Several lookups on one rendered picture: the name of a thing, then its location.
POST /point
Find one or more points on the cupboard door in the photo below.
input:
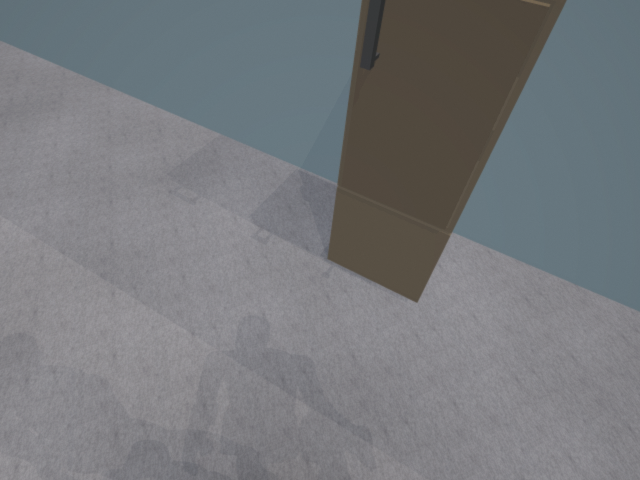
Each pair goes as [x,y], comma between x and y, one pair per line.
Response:
[422,115]

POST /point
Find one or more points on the handle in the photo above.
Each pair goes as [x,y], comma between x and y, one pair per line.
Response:
[372,31]

